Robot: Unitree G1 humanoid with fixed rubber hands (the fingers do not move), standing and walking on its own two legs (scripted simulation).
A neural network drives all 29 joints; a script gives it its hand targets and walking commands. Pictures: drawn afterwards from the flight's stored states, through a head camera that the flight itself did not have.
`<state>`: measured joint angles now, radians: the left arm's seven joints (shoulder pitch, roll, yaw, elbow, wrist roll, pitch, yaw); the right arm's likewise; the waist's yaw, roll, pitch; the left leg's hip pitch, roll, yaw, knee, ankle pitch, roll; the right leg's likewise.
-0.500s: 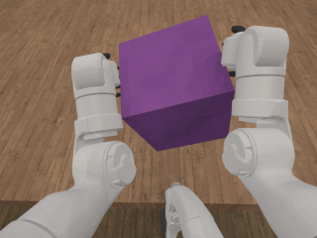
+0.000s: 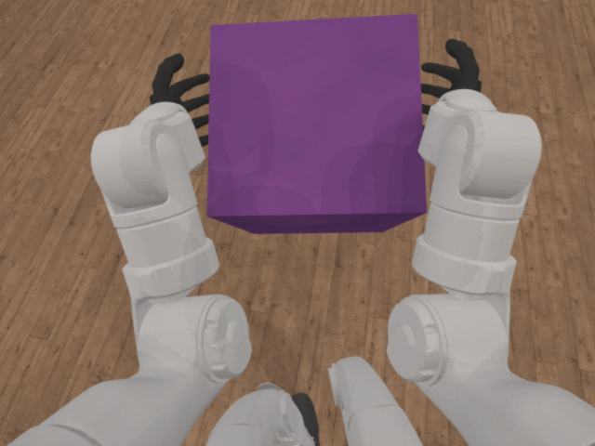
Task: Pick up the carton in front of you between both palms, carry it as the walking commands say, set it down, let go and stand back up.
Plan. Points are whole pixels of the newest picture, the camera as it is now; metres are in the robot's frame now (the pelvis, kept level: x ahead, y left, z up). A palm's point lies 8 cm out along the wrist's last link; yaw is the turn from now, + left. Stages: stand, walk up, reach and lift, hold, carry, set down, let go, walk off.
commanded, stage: carry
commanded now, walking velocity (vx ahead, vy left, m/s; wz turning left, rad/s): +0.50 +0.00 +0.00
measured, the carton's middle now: (315, 151) +0.46 -0.04 +0.06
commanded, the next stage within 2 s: none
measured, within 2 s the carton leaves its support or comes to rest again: neither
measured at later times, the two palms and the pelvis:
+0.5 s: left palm out of the picture +0.76 +0.23 +0.21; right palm out of the picture +0.74 -0.05 +0.21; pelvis +0.38 +0.10 +0.01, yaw -7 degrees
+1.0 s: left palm out of the picture +0.99 +0.26 +0.15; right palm out of the picture +0.95 -0.02 +0.17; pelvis +0.67 +0.16 +0.05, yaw -6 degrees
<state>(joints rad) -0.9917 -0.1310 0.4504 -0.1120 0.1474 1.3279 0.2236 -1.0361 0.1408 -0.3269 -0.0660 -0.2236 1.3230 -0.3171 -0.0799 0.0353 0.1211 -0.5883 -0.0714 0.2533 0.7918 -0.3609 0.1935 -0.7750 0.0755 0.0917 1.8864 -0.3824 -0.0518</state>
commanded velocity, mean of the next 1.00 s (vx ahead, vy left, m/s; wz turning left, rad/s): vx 0.50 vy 0.00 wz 0.00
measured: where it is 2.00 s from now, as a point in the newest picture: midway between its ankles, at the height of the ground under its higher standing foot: (239, 130)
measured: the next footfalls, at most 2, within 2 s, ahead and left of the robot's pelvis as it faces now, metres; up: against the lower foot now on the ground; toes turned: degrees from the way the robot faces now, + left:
right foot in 0.24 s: +0.33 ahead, -0.13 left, +0.00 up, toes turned -13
left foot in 0.48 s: +0.55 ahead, +0.19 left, +0.00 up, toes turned -4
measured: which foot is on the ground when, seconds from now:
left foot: down 0.00-0.20, up 0.22-0.46, down 0.48-1.00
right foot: up 0.00-0.22, down 0.24-0.48, up 0.50-1.00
